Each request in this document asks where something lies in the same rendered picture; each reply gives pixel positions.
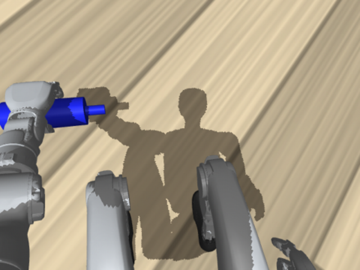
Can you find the bottle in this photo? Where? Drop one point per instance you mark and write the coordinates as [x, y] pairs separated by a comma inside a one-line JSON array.
[[65, 112]]

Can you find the right robot foot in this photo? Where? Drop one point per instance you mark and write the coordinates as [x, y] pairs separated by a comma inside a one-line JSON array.
[[207, 245]]

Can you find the left robot arm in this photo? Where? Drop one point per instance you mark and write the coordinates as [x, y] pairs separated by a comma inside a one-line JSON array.
[[22, 197]]

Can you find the right robot hand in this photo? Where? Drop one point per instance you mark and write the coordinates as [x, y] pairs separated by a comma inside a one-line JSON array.
[[298, 259]]

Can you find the left robot hand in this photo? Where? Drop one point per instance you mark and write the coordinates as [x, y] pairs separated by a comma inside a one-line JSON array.
[[38, 95]]

